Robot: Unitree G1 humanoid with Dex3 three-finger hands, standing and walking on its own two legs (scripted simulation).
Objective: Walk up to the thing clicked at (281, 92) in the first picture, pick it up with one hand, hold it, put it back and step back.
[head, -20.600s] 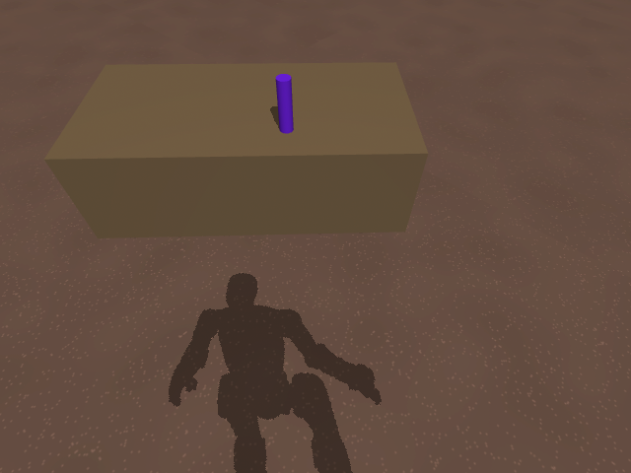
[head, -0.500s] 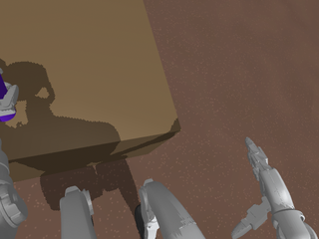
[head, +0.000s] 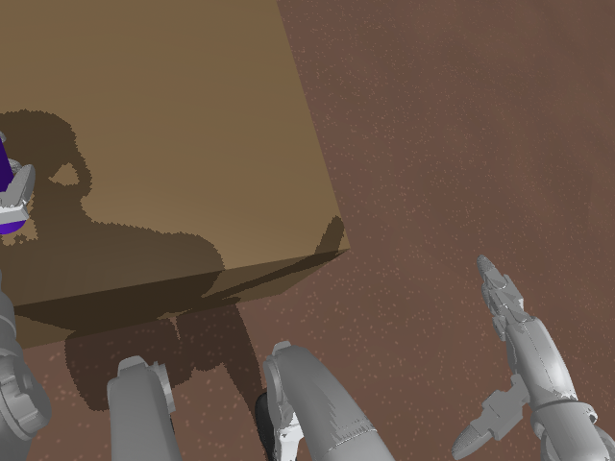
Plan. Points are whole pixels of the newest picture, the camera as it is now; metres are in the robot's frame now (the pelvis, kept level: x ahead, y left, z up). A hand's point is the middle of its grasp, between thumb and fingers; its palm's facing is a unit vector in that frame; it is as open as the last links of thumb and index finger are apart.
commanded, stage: loosen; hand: left
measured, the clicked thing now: out of the picture +0.49 +0.27 -0.06
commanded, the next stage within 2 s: open in 0.12 s
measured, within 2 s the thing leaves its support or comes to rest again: rests again in 0.96 s
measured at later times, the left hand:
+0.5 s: hand out of the picture +0.49 +0.26 -0.07, palm faces +0.32 -0.95 -0.01, open 11.8 cm
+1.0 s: hand out of the picture +0.50 +0.31 -0.01, palm faces +0.39 -0.92 +0.00, open 17.5 cm
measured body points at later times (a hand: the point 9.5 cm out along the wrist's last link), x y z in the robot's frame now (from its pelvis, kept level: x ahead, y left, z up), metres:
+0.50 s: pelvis -0.01 +0.00 -0.01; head +0.19 +0.11 +0.38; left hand +0.47 +0.31 -0.07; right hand +0.18 -0.25 +0.09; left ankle +0.07 +0.11 -0.55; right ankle +0.01 -0.15 -0.55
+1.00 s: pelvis +0.00 +0.00 +0.01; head +0.18 +0.11 +0.41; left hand +0.47 +0.36 -0.01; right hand +0.18 -0.25 +0.11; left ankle +0.07 +0.11 -0.55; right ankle +0.01 -0.15 -0.55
